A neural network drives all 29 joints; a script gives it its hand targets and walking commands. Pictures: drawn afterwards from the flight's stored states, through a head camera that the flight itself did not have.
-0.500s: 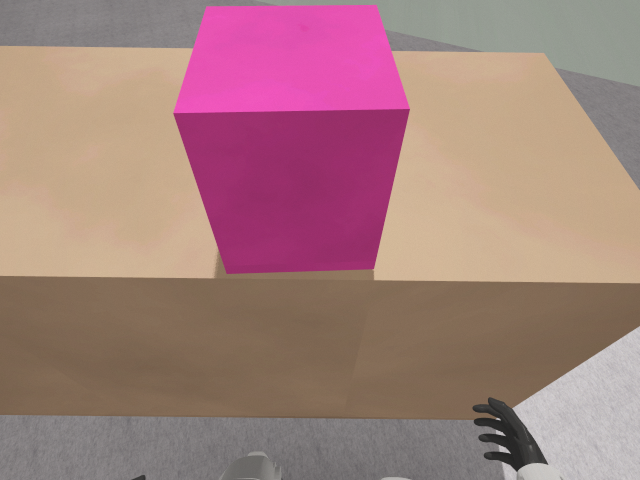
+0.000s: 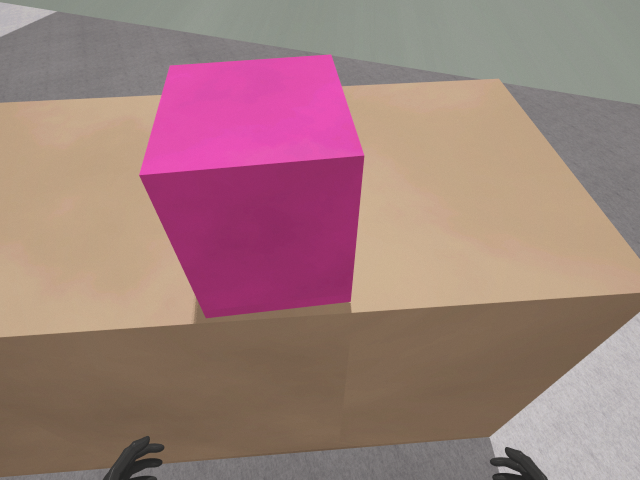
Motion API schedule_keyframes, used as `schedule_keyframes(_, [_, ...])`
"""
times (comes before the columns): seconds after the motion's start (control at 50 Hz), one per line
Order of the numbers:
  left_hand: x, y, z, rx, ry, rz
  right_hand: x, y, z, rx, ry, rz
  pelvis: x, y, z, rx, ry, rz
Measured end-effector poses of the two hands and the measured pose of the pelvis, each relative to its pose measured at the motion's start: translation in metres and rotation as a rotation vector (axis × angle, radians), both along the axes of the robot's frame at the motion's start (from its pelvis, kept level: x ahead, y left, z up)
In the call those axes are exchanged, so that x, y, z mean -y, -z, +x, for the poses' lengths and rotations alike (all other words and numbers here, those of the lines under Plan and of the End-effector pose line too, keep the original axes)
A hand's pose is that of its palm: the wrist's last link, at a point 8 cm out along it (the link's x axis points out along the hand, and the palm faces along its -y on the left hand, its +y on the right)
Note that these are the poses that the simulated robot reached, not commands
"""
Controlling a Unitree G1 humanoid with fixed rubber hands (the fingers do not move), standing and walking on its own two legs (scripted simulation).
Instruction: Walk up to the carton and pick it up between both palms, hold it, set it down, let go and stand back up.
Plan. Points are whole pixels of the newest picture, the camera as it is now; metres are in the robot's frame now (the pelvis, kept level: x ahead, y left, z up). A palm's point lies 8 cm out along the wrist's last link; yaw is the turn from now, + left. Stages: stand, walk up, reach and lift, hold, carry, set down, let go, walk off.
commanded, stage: walk up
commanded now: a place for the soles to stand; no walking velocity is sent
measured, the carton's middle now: (266, 191) +0.45 +0.08 +0.13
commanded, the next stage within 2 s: reach and lift in 1.62 s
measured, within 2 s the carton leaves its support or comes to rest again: neither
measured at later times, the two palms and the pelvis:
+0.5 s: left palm out of the picture +0.09 +0.30 -0.10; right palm out of the picture +0.08 -0.24 -0.11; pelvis +0.01 +0.04 -0.01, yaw -2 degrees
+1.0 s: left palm (97, 473) +0.17 +0.30 -0.09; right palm out of the picture +0.09 -0.21 -0.12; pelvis +0.03 +0.06 -0.01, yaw -4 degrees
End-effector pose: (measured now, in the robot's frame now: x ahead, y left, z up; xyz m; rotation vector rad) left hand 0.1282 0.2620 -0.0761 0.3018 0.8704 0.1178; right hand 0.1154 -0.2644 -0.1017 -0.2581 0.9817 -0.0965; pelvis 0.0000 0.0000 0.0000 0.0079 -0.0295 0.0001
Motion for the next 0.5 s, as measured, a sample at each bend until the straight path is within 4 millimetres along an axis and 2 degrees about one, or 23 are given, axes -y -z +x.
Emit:
schedule_keyframes(0.16, [-0.002,0.012,-0.014,-0.042,0.004,-0.03,-0.008,-0.004,-0.004,0.004,0.006,-0.01,-0.007,0.0,-0.002,-0.003,0.015,-0.006])
schedule_keyframes(0.32, [-0.009,0.017,-0.027,-0.078,0.01,-0.03,-0.013,-0.004,-0.017,-0.004,0.019,-0.02,-0.016,0.001,-0.007,-0.007,0.028,-0.013])
schedule_keyframes(0.42, [-0.023,0.022,-0.036,-0.098,-0.01,-0.006,-0.016,0.002,-0.028,-0.03,0.037,-0.017,-0.026,0.005,0.001,-0.006,0.029,-0.007])
schedule_keyframes(0.5, [-0.04,0.026,-0.036,-0.132,-0.032,0.002,-0.027,0.008,-0.035,-0.061,0.049,-0.015,-0.038,0.007,0.013,-0.002,0.029,0.003])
